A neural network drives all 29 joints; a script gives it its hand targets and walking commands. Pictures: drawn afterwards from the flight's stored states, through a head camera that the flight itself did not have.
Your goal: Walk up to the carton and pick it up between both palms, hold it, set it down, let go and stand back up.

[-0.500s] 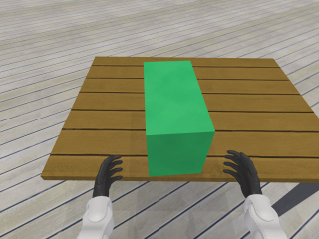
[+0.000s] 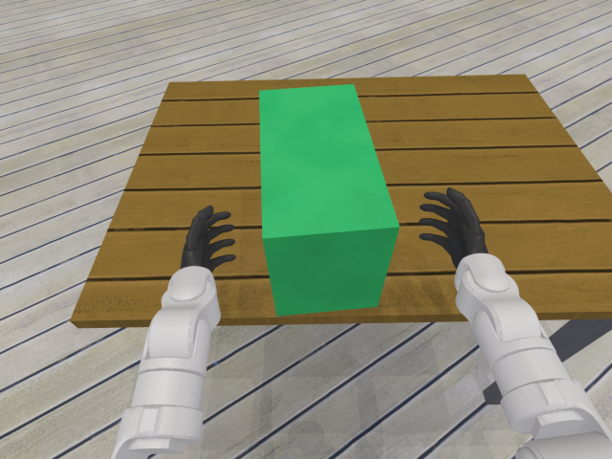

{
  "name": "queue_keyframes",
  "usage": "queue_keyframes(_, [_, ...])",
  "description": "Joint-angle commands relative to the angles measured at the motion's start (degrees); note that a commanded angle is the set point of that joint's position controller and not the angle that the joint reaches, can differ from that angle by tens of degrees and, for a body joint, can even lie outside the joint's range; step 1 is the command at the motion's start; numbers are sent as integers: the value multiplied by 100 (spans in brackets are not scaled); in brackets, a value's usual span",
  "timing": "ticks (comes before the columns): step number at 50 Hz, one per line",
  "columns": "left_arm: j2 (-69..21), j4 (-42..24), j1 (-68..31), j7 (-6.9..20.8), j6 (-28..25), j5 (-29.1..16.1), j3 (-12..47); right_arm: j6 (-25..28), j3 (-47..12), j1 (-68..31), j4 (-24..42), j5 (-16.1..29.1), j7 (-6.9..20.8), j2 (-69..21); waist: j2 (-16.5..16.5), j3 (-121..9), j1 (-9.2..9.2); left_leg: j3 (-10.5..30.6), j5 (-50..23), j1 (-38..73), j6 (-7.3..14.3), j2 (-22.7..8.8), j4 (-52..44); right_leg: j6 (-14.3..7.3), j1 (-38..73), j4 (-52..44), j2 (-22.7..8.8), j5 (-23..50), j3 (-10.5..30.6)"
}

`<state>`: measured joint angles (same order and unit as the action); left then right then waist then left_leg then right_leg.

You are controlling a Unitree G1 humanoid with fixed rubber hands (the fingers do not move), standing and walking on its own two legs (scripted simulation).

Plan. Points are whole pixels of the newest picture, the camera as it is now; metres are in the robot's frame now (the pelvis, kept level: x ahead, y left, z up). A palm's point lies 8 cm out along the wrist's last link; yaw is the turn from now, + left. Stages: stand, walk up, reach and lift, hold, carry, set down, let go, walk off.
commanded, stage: reach and lift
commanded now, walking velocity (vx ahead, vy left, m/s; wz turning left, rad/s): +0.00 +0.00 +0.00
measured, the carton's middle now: (316, 195) +0.53 +0.03 +0.02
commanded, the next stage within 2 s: none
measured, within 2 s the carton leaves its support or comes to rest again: neither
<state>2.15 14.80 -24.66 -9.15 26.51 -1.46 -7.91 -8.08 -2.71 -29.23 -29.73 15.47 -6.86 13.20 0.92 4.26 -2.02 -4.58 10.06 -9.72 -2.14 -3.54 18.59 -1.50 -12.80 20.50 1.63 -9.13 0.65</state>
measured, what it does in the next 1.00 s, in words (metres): stands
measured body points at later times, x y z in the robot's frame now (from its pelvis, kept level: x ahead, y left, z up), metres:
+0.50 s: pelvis +0.02 +0.00 +0.00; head +0.08 +0.01 +0.44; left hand +0.44 +0.20 +0.12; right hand +0.48 -0.15 +0.13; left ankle -0.01 +0.14 -0.75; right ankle +0.02 -0.10 -0.75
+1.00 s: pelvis +0.01 -0.01 +0.00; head +0.10 +0.00 +0.44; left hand +0.49 +0.20 +0.14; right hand +0.52 -0.13 +0.14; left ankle -0.01 +0.14 -0.75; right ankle +0.02 -0.10 -0.75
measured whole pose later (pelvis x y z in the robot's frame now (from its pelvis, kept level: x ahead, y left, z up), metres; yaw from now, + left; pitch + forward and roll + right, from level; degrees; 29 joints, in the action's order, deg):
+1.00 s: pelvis +0.01 -0.01 +0.00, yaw +3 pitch +15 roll -1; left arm 11.3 50.7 -61.2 -8.9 18.1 -4.3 -9.3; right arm -11.1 -0.1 -64.0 -59.3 16.5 -8.8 15.1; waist 0.4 -5.9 -2.1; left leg -0.8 9.6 -26.6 -3.2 -4.6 21.0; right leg -2.3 -26.1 18.0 2.6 -7.3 -2.9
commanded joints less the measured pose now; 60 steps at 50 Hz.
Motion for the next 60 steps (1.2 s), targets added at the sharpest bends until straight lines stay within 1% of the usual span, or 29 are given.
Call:
queue_keyframes(1, [816, -1561, -2500, -16, -386, -65, -164, 267, 187, -2608, 1439, 138, -77, 722, 160, -3776, -41, -53, -1406, 523, 80, 518, 143, 344, 1503, 95, 187, 2303, 59])
queue_keyframes(3, [862, -1742, -2754, -65, -388, -82, -148, 296, 170, -2999, 1634, 212, -115, 818, 22, -4286, 2, -36, -1797, 568, 24, 537, 274, 341, 1607, 156, 236, 2763, 29])
queue_keyframes(4, [854, -1899, -2697, -91, -381, -70, -156, 284, 113, -2795, 1685, 281, -123, 767, -85, -4381, -129, -60, -1980, 489, -5, 549, 303, 340, 1658, 273, 221, 3146, 53])
queue_keyframes(7, [912, -2203, -2877, -82, -149, -160, -127, 221, 121, -2904, 1830, 420, -200, 958, -241, -5071, -14, -9, -2698, 729, -107, 556, 497, 340, 1726, 408, 262, 3984, 4])
queue_keyframes(8, [996, -2290, -2695, -60, -81, -166, -230, 196, 100, -2869, 1930, 442, -234, 956, -119, -5013, 110, -15, -2857, 670, -117, 564, 499, 416, 1811, 397, 314, 4100, -63])
queue_keyframes(10, [939, -2109, -2574, 59, 104, -131, -268, 122, -24, -2834, 1864, 421, -290, 1001, 17, -4914, 54, -48, -2802, 425, -88, 542, 461, 438, 1981, 434, 259, 4409, -9])
queue_keyframes(14, [1098, -1297, -2809, 209, 338, -84, -427, -97, -76, -3224, 1491, 345, -401, 1141, 346, -4148, 177, -11, -2244, -8, -28, 504, 250, 503, 2015, 371, 181, 4108, -20])
queue_keyframes(15, [1152, -1242, -3045, 250, 321, -127, -336, -140, -107, -3465, 1352, 390, -407, 1161, 288, -4062, 102, -22, -2196, -10, -9, 514, 251, 486, 1992, 365, 164, 4014, 20])
queue_keyframes(20, [955, -750, -3918, 155, 283, -216, -79, -221, 58, -4002, 556, 545, -309, 1217, -131, -3900, 189, 159, -2431, 710, -108, 347, 456, 327, 828, 157, 265, 2812, -186])
queue_keyframes(22, [1095, -912, -4368, 72, 202, -266, -75, -202, 152, -4279, 340, 579, -227, 1319, -495, -4336, 198, 131, -2648, 1026, -176, 339, 583, 287, 561, 109, 290, 2779, -173])
queue_keyframes(25, [1097, -762, -4667, -15, 146, -197, -87, -139, 110, -4676, 153, 656, -151, 1308, -566, -4913, 104, 230, -2975, 1250, -213, 307, 752, 259, 430, 175, 321, 3070, -209])
queue_keyframes(30, [1394, -757, -5029, -166, 114, -233, -257, -120, 13, -5465, 252, 759, -158, 1392, -316, -5826, -190, 198, -3218, 931, -127, 392, 842, 385, 965, 334, 381, 3772, -189])
queue_keyframes(32, [1461, -306, -5256, -155, 108, -260, -239, -180, -2, -5771, 58, 800, -163, 1346, -78, -5710, -151, 201, -2914, 464, -55, 390, 756, 441, 1213, 382, 365, 3765, -182])
queue_keyframes(35, [1699, 216, -5668, -106, -55, -220, -414, -280, 16, -6019, -343, 686, -247, 1410, 272, -5673, -231, 123, -2299, -258, 3, 428, 506, 528, 1759, 451, 231, 4015, -43])
queue_keyframes(36, [1840, 534, -5793, -82, -143, -258, -434, -281, 51, -6145, -442, 659, -267, 1388, 362, -5620, -69, 127, -2092, -511, 11, 449, 484, 571, 1893, 483, 178, 4160, -22])
queue_keyframes(37, [1774, 579, -5840, -81, -238, -252, -437, -269, 52, -6208, -518, 594, -299, 1359, 348, -5724, -151, 147, -2117, -591, 46, 449, 446, 570, 2096, 538, 154, 4266, 33])
queue_keyframes(38, [1810, 928, -6056, -76, -320, -270, -409, -284, 213, -6338, -743, 515, -317, 1385, 396, -5674, -46, 155, -2063, -717, 70, 425, 387, 593, 2043, 521, 183, 4079, -33])
queue_keyframes(42, [1742, 1484, -6426, -98, -744, -434, -244, -184, 340, -6465, -1027, 254, -283, 1171, 298, -6053, -34, 170, -2078, -430, 45, 390, 427, 514, 1672, 411, 134, 3652, -107])
queue_keyframes(46, [1498, 2532, -6190, 16, -1031, -284, -111, -67, 446, -6241, -1836, 99, -206, 1041, 22, -5589, -7, 265, -2239, -237, -20, 322, 489, 381, 1265, 256, 121, 3354, -119])
queue_keyframes(49, [1388, 3064, -6247, 58, -1331, -196, -121, 106, 599, -6035, -2299, -83, -176, 1019, -165, -5304, 134, 262, -2271, -95, -77, 306, 510, 334, 1029, 134, 139, 3135, -177])
queue_keyframes(50, [1381, 2956, -6197, 52, -1471, -159, -144, 203, 595, -5984, -2251, -132, -162, 921, -86, -5429, 88, 292, -2443, -41, -83, 284, 529, 325, 1057, 145, 134, 3209, -151])
queue_keyframes(52, [1274, 2936, -6367, 24, -1768, -114, -118, 417, 728, -6030, -2296, -215, -137, 858, -286, -5651, 103, 267, -2780, 125, -201, 301, 653, 298, 975, 162, 163, 3409, -208])
queue_keyframes(53, [1291, 2806, -6339, -16, -1899, -50, -130, 546, 767, -5950, -2151, -239, -132, 853, -376, -5936, -1, 232, -3109, 180, -225, 314, 761, 275, 1000, 215, 157, 3641, -171])
queue_keyframes(54, [1191, 2724, -6363, -40, -2006, -76, -83, 665, 805, -6044, -2033, -372, -130, 774, -221, -6150, 25, 290, -3242, 161, -206, 259, 832, 285, 1021, 253, 197, 3737, -220])
queue_keyframes(55, [1171, 2850, -6429, -38, -2135, -50, -90, 743, 773, -6024, -2042, -305, -119, 725, -339, -6081, 37, 203, -3119, -24, -260, 308, 834, 294, 980, 300, 156, 3827, -207])
queue_keyframes(56, [1223, 2817, -6454, -39, -2239, -56, -141, 810, 796, -5978, -2036, -399, -113, 664, -196, -6160, 6, 233, -3035, -211, -194, 302, 811, 324, 1240, 370, 137, 3983, -153])
queue_keyframes(57, [1219, 2780, -6427, -49, -2341, -12, -137, 858, 787, -6051, -1953, -417, -97, 619, -212, -6315, -126, 232, -2931, -331, -182, 308, 728, 339, 1298, 434, 112, 4020, -118])
queue_keyframes(58, [1166, 2802, -6431, -80, -2424, 41, -163, 898, 806, -6047, -1961, -462, -85, 508, -223, -6296, -26, 230, -2994, -385, -201, 288, 764, 329, 1285, 488, 117, 3996, -185])
queue_keyframes(60, [1105, 2736, -6448, -135, -2621, 81, -184, 1063, 987, -5950, -1957, -601, -33, 501, -214, -6489, -133, 203, -3286, -389, -226, 291, 938, 349, 1190, 585, 136, 4037, -200])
